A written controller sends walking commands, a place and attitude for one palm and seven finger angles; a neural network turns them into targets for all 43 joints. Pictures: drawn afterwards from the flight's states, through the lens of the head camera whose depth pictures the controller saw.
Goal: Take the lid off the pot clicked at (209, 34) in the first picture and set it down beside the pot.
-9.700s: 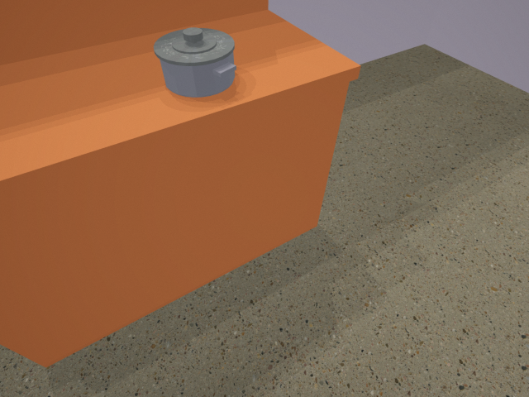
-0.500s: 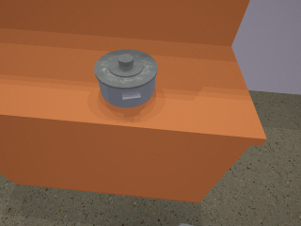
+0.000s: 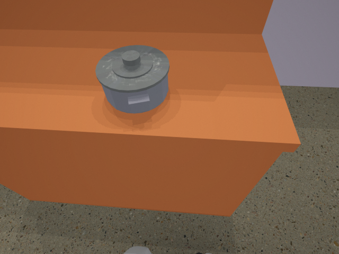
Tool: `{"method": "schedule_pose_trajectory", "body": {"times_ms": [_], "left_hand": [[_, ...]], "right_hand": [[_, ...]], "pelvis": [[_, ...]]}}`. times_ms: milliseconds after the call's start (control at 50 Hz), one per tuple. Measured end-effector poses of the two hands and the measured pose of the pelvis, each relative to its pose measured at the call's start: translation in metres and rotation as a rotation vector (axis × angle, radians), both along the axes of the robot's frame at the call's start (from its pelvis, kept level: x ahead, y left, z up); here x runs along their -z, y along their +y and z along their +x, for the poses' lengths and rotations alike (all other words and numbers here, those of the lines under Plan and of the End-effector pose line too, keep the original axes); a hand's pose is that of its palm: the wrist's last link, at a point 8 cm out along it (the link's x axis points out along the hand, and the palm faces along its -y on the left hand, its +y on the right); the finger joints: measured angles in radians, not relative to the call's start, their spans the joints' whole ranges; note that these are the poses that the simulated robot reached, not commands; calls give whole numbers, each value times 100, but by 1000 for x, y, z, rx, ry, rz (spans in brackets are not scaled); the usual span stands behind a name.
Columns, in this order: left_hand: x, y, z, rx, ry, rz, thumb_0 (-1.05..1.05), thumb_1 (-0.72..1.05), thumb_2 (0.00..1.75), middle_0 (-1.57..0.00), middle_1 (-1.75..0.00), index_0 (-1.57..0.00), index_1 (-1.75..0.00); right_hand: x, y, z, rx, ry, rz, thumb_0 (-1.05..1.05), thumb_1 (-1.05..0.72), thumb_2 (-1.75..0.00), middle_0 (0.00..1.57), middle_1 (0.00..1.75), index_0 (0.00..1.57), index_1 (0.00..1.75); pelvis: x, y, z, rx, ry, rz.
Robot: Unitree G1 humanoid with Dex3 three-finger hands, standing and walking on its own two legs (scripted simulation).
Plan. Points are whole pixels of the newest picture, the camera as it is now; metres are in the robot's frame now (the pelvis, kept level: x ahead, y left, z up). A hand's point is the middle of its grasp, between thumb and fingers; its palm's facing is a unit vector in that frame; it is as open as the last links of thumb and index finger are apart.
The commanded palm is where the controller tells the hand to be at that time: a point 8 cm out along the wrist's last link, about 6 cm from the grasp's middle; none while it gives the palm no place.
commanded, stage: come to a stop and stand still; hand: left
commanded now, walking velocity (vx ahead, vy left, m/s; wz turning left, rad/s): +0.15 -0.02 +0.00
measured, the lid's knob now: (131, 58) +0.54 +0.14 +0.16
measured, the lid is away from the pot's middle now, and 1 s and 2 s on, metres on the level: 0.00 0.00 0.00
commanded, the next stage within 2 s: look again from close up in 0.40 s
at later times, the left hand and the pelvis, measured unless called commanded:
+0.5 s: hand out of the picture +0.00 +0.21 -0.16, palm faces +0.00 -0.98 -0.22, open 7.4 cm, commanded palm none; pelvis -0.02 +0.01 +0.01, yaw -1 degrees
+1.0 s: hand out of the picture +0.02 +0.14 -0.18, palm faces +0.06 -0.97 -0.22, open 7.3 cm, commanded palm none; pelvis +0.00 -0.03 +0.00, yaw -1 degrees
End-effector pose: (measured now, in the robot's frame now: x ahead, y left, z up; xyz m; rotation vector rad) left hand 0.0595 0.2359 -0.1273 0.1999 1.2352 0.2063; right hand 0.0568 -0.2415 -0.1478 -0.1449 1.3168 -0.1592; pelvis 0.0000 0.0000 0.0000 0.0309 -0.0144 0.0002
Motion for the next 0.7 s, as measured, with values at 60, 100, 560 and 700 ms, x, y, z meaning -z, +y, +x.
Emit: {"method": "schedule_pose_trajectory", "body": {"times_ms": [60,100,560,700], "left_hand": [[5,14,-17,-7,2,-9,0,91,90,-20,-30,-20,-30],[13,26,-28,-13,9,-20,0,91,90,-20,-30,-20,-30],[8,1,-48,63,106,-18,0,91,90,-19,-30,-20,-30],[-1,-33,-28,51,43,18,0,93,90,-20,-30,-20,-30]], "right_hand": [[-7,8,-3,-16,-44,-16,1,-91,-90,20,30,20,30],[-9,16,-10,-21,-74,-31,1,-91,-90,20,30,20,30],[3,31,-126,97,159,56,1,-90,-89,20,30,21,30],[16,-4,-94,95,114,54,1,-91,-89,20,30,20,30]], "pelvis": [[2,10,-11,5,-2,-7],[5,19,-17,7,-4,-23],[2,-4,-17,43,52,16],[3,-26,-9,20,30,-16]]}}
